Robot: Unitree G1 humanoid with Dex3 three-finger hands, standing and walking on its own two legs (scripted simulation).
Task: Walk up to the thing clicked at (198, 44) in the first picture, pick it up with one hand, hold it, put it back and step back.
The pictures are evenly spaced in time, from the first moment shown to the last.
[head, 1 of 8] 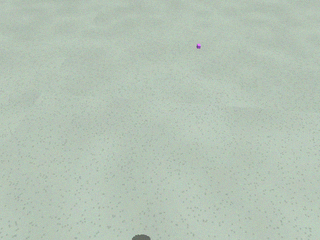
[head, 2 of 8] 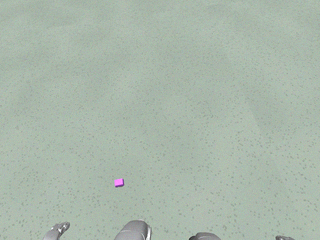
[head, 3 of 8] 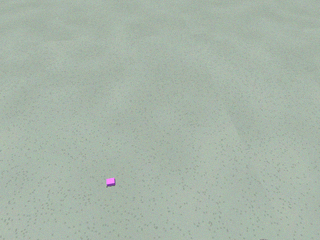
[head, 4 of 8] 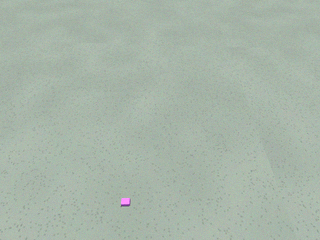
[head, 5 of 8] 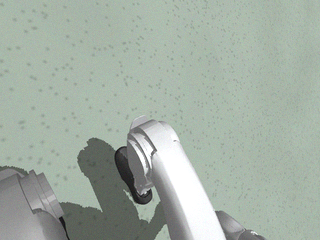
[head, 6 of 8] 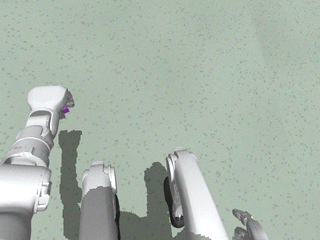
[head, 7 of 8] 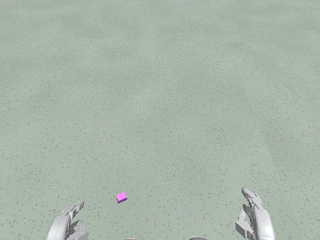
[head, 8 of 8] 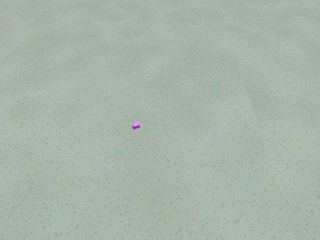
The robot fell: no
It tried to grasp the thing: yes
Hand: left
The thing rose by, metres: 0.69
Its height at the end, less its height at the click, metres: +0.00
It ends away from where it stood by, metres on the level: 0.02
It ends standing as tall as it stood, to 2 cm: yes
